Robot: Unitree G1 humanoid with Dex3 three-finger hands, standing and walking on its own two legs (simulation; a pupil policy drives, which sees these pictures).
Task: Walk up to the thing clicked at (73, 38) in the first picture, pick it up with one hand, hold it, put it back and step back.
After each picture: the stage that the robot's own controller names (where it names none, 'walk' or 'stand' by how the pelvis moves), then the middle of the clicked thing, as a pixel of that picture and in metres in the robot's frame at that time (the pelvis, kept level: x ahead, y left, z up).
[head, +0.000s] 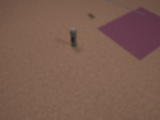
stand; (73, 37) +1.39 +0.08 -0.65
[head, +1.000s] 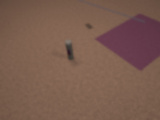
walk; (69, 50) +1.27 +0.21 -0.64
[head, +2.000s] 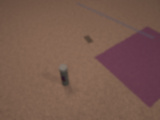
walk; (64, 75) +0.84 +0.20 -0.64
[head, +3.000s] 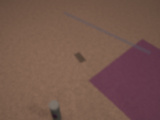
walk; (55, 111) +0.50 +0.19 -0.63
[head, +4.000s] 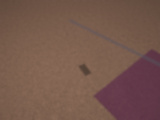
stand; out of the picture +0.35 +0.19 -0.64
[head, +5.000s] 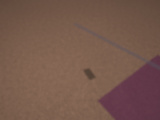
stand; out of the picture +0.35 +0.17 -0.65
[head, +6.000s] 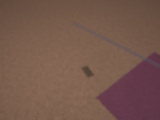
stand; out of the picture +0.37 +0.17 -0.66
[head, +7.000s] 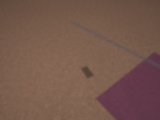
stand; out of the picture +0.35 +0.17 -0.66
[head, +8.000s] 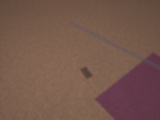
go down; out of the picture +0.35 +0.17 -0.66
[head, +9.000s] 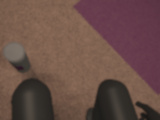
go down; (19, 60) +0.42 +0.24 -0.28
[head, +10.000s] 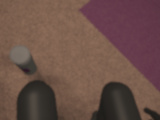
approach; (25, 62) +0.41 +0.25 -0.27
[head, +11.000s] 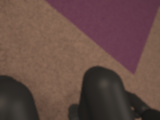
close in; out of the picture +0.38 +0.30 -0.15
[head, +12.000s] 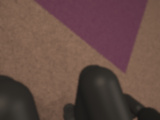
close; out of the picture +0.38 +0.30 -0.15
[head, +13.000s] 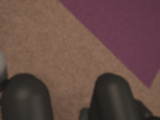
lift; out of the picture +0.32 +0.27 -0.09
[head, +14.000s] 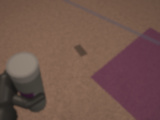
lift; (31, 87) +0.31 +0.17 +0.06
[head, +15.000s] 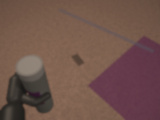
hold; (38, 88) +0.32 +0.15 +0.03
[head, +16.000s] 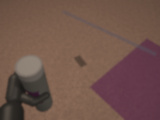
crouch; (37, 87) +0.32 +0.16 +0.03
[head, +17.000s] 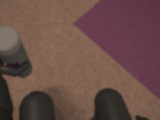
crouch; (15, 57) +0.41 +0.21 -0.06
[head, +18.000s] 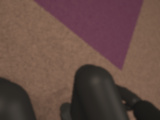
lower; out of the picture +0.38 +0.31 -0.16
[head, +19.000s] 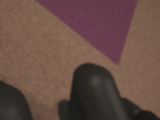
lower; out of the picture +0.41 +0.32 -0.16
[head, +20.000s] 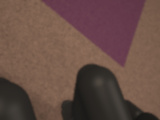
lower; out of the picture +0.39 +0.31 -0.16
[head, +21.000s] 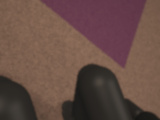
lower; out of the picture +0.38 +0.31 -0.16
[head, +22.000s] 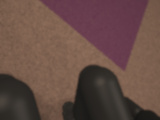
loosen; out of the picture +0.37 +0.29 -0.16
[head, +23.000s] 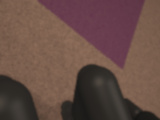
withdraw; out of the picture +0.36 +0.29 -0.16
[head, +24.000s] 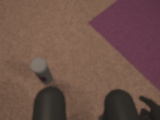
walk; (43, 72) +0.42 +0.22 -0.34
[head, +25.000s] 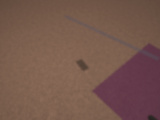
stand; out of the picture +0.35 +0.17 -0.59
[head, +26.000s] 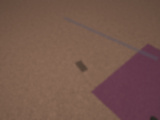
stand; out of the picture +0.35 +0.19 -0.60
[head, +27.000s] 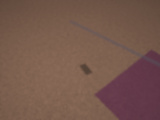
stand; out of the picture +0.36 +0.16 -0.64
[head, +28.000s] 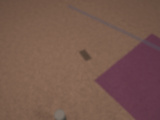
walk; (61, 119) +0.39 +0.16 -0.64
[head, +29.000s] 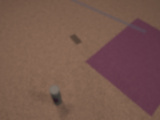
walk; (56, 95) +0.53 +0.18 -0.64
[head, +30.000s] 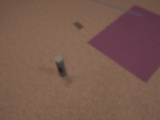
walk; (61, 66) +0.84 +0.25 -0.64
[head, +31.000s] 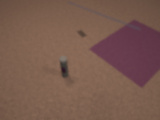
stand; (64, 67) +0.97 +0.18 -0.65
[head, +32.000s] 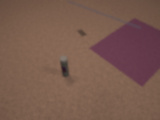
stand; (64, 66) +0.97 +0.18 -0.66
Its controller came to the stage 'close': yes
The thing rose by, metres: 0.67
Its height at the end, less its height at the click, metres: +0.00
